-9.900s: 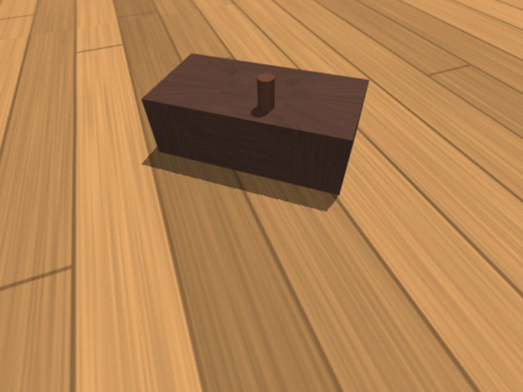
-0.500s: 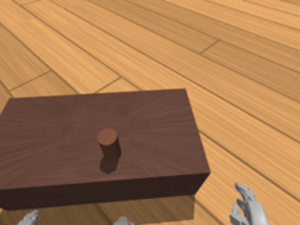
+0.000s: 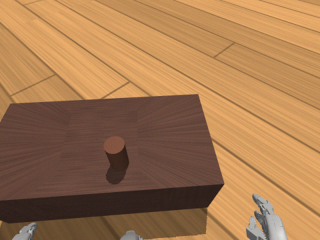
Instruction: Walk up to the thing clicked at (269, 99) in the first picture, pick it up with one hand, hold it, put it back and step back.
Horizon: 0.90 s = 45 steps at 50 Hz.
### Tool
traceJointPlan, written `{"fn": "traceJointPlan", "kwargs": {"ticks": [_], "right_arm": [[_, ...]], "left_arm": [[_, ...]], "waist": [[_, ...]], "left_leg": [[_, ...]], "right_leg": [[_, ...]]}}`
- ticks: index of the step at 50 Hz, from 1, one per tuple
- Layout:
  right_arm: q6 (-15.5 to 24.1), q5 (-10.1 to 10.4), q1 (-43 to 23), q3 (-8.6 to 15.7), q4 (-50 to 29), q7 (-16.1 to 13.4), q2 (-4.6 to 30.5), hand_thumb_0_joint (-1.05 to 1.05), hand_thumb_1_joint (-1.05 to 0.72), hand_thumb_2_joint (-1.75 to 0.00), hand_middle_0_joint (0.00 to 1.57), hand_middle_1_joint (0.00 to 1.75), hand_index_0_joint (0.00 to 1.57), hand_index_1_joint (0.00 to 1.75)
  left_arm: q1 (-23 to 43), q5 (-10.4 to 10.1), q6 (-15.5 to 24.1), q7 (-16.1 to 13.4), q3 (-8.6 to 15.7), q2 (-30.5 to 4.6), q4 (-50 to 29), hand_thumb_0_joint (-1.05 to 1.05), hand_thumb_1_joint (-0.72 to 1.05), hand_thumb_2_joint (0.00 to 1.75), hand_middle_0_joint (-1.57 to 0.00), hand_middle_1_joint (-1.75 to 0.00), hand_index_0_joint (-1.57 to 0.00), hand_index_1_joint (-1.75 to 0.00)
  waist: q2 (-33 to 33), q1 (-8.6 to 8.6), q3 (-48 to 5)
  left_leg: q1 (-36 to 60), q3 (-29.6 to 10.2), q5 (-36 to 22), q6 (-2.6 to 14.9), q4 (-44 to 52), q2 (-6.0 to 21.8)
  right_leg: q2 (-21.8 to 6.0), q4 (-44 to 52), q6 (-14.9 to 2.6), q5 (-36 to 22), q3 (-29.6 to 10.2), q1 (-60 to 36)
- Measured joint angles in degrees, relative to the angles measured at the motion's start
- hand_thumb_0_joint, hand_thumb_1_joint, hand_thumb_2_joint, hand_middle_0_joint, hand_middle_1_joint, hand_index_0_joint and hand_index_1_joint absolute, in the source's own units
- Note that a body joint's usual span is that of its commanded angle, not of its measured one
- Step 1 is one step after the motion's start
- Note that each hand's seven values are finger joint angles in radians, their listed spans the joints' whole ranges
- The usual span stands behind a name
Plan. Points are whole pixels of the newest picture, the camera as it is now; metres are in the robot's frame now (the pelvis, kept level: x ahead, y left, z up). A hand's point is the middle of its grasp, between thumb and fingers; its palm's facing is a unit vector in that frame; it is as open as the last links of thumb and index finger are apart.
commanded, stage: go down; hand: left
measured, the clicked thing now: (117, 154) +0.51 +0.18 -0.27
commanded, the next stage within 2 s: none
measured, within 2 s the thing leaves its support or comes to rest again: neither
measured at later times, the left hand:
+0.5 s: hand out of the picture +0.15 +0.28 -0.07, palm faces +0.13 -0.95 -0.29, open 17.6 cm
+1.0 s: hand (34, 195) +0.26 +0.33 -0.03, palm faces +0.20 -0.95 -0.23, open 17.4 cm
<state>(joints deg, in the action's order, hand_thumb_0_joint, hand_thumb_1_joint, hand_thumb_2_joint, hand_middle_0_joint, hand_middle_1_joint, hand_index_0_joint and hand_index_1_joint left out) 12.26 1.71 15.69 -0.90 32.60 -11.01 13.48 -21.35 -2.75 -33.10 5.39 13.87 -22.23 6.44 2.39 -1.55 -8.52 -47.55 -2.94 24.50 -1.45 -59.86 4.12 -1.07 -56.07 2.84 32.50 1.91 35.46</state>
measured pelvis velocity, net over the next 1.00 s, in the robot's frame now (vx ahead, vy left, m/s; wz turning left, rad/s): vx -0.01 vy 0.00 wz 0.00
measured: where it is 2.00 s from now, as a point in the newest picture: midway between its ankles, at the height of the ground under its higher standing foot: outside the picture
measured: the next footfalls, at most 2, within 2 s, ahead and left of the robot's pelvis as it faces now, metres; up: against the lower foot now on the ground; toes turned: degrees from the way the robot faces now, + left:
none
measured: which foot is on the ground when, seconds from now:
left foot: down 0.00-1.00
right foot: down 0.00-1.00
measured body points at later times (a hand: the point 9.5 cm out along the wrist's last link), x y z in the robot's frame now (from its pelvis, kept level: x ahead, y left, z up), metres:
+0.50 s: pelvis +0.00 +0.00 +0.00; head +0.05 +0.01 +0.45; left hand +0.15 +0.33 -0.04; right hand +0.16 -0.26 -0.07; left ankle +0.05 +0.13 -0.67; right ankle -0.05 -0.15 -0.67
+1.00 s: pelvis -0.01 +0.00 +0.00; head +0.05 +0.02 +0.44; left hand +0.25 +0.38 -0.01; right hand +0.13 -0.26 -0.08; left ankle +0.05 +0.13 -0.67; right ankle -0.05 -0.15 -0.67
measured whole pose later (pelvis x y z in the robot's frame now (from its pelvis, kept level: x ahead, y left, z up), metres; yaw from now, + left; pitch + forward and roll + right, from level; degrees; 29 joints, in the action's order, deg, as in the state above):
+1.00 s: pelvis -0.01 +0.00 +0.00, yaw +0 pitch +13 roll -4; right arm 14.8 0.7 14.4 -2.3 37.9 -11.2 14.2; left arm 2.0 -6.2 -17.8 13.8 23.8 -31.5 26.1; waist 1.0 -2.8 -5.7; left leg -49.6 -3.4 23.0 -1.6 -59.7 4.4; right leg -0.6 -56.4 2.7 31.3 2.1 37.7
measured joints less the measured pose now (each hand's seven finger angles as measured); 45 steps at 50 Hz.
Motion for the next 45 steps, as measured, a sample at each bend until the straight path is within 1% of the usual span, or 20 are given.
{"fn": "traceJointPlan", "kwargs": {"ticks": [16, 24, 34, 36, 39, 42, 45], "right_arm": [[-0.2, -0.15, -0.28, 0.02, 0.26, -0.02, -0.04, 0.01, -0.88, -0.9, 0.2, 0.3, 0.2, 0.3], [-0.34, -0.21, -0.48, 0.34, 0.23, 0.23, 0.05, 0.01, -0.89, -0.9, 0.2, 0.3, 0.2, 0.3], [-0.22, -0.37, -0.23, 0.26, 0.22, 0.02, -0.15, 0.01, -0.91, -0.9, 0.2, 0.3, 0.2, 0.3], [0.08, -0.34, -0.21, 0.13, 0.36, -0.18, -0.15, 0.01, -0.91, -0.91, 0.2, 0.3, 0.2, 0.3], [0.77, -0.39, -0.31, -0.35, 1.05, -0.6, -0.08, 0.01, -0.91, -0.91, 0.2, 0.3, 0.2, 0.3], [1.65, -0.5, -0.71, -0.98, 2.0, -0.84, 0.07, 0.01, -0.91, -0.91, 0.2, 0.3, 0.2, 0.3], [2.25, -0.69, -1.19, -1.39, 3.19, -0.8, 0.25, 0.01, -0.91, -0.91, 0.2, 0.3, 0.2, 0.3]], "left_arm": [[-0.42, -0.75, 2.47, 1.54, 1.84, -0.98, -0.04, -0.01, -0.58, 0.12, -0.06, -0.05, -0.03, -0.08], [-0.53, -0.97, 3.23, 2.67, 2.1, -0.93, 0.53, -0.01, -0.58, 0.11, -0.06, -0.04, -0.03, -0.07], [-0.26, -0.72, 4.33, 2.55, 2.56, -0.91, 0.75, -0.01, -0.55, 0.11, -0.06, -0.03, -0.03, -0.06], [0.67, -0.9, 4.64, 2.53, 2.79, -1.12, 1.05, -0.01, -0.54, 0.11, -0.06, -0.03, -0.03, -0.06], [3.44, -1.27, 6.12, 2.45, 3.51, -2.02, 2.23, -0.01, -0.53, 0.12, -0.05, -0.03, -0.03, -0.06], [8.04, -2.04, 8.23, 3.0, 4.91, -3.49, 5.52, -0.01, -0.52, 0.12, -0.05, -0.02, -0.02, -0.05], [13.63, -2.65, 10.63, 4.32, 6.71, -5.49, 9.42, -0.01, -0.51, 0.13, -0.05, -0.02, -0.02, -0.05]], "waist": [[-0.07, 0.18, 0.07], [-0.17, 0.07, -0.01], [-0.31, 0.19, 0.34], [-0.34, 0.31, 0.61], [-0.57, 0.46, 1.12], [-0.82, 0.24, 1.62], [-1.12, -0.2, 2.25]], "left_leg": [[-0.09, -0.19, 0.26, -0.18, 0.1, 0.22], [-0.18, -0.24, 0.22, -0.18, 0.04, 0.22], [-0.41, -0.27, -0.12, -0.1, -0.07, 0.09], [-0.49, -0.3, -0.24, -0.08, -0.11, 0.02], [-0.71, -0.44, -0.48, -0.06, -0.18, -0.08], [-1.29, -0.61, -0.74, -0.1, -0.35, -0.13], [-1.72, -0.72, -1.0, -0.16, -0.43, -0.09]], "right_leg": [[0.26, 0.23, -0.16, 0.21, 0.14, 0.03], [0.28, 0.25, -0.17, 0.12, 0.16, 0.07], [0.18, 0.01, -0.1, -0.12, 0.17, 0.32], [0.13, -0.13, -0.08, -0.15, 0.2, 0.41], [0.07, -0.38, -0.04, -0.23, 0.33, 0.63], [0.07, -0.74, -0.09, -0.32, 0.46, 1.22], [0.15, -0.96, -0.17, -0.5, 0.52, 1.69]]}}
